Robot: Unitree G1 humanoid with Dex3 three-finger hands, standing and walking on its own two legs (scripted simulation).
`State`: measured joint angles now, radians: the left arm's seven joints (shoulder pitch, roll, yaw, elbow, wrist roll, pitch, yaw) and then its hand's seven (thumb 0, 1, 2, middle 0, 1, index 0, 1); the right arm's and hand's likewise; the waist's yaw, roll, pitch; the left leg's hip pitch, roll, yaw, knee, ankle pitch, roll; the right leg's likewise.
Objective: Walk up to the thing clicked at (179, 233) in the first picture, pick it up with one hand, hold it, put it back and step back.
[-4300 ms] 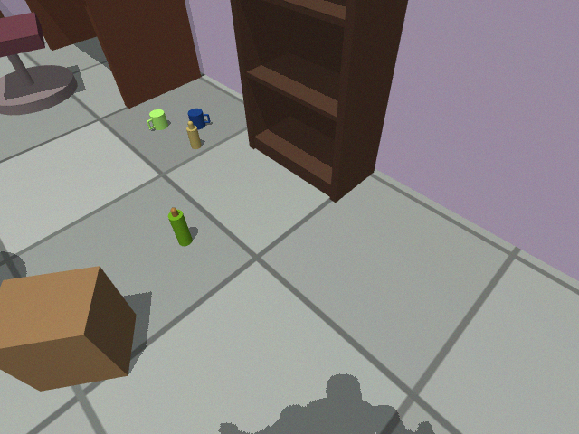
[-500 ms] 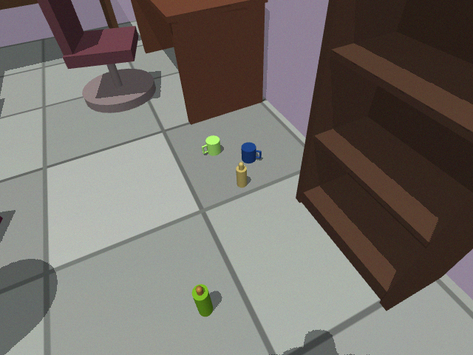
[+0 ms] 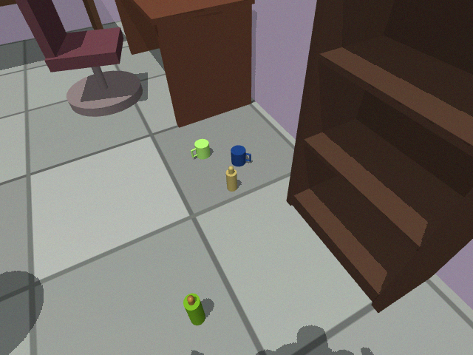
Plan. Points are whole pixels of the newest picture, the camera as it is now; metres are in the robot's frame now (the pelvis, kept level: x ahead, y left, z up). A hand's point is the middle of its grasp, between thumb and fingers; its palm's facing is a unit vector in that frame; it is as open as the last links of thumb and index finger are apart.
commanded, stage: walk up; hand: left
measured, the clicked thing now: (194, 308) +0.43 +0.21 -0.67
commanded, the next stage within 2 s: none
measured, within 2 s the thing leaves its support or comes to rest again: neither
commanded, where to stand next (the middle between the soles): +0.10 +0.00 m, yaw -1 degrees
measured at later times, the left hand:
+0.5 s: hand out of the picture +0.08 +0.27 -0.15, palm faces -0.05 -0.92 -0.38, open 7.4 cm
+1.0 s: hand out of the picture +0.04 +0.34 -0.15, palm faces -0.02 -0.89 -0.46, open 7.4 cm
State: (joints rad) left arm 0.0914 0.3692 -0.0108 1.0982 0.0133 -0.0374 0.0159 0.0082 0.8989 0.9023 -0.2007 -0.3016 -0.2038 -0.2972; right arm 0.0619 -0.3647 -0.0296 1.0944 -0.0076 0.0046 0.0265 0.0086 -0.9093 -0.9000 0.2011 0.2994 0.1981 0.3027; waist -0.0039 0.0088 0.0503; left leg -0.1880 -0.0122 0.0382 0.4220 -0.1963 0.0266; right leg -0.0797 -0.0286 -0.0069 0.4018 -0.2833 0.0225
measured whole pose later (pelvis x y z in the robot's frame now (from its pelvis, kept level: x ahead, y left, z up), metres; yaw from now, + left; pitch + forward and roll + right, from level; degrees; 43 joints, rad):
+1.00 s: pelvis +0.03 +0.05 -0.01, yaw +0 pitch -3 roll -1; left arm 0.30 0.40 0.05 1.04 0.05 -0.06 0.04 0.01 0.89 0.90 -0.20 -0.30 -0.21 -0.30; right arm 0.17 -0.44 -0.10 0.98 -0.04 0.05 0.09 0.01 -0.91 -0.90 0.20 0.30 0.20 0.30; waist 0.02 0.05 0.08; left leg -0.41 0.05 -0.03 0.79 -0.41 -0.01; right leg -0.03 -0.07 0.01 0.40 -0.33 0.05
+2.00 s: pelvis -0.01 +0.00 -0.02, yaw +1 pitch -4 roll +1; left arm 0.40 0.43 0.09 0.84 0.03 -0.06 -0.01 0.01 0.89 0.90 -0.20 -0.30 -0.21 -0.30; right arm 0.31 -0.45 -0.07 0.85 -0.03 0.00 0.07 0.01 -0.91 -0.90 0.20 0.30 0.20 0.30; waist 0.05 0.06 0.08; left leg -0.48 0.02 -0.07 0.87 -0.37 0.00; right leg -0.18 -0.09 -0.07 0.65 -0.41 0.01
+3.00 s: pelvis +0.00 +0.04 -0.02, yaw +1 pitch -3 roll +1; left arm 0.33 0.44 0.08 0.93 0.00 -0.01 0.00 0.01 0.90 0.90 -0.20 -0.30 -0.20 -0.30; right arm 0.25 -0.42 -0.06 0.90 -0.02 -0.06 0.03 0.01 -0.91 -0.90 0.20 0.30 0.20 0.30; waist 0.04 -0.02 0.09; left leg -0.29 -0.01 0.05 0.67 -0.31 0.02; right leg -0.31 -0.08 0.07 0.83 -0.46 0.00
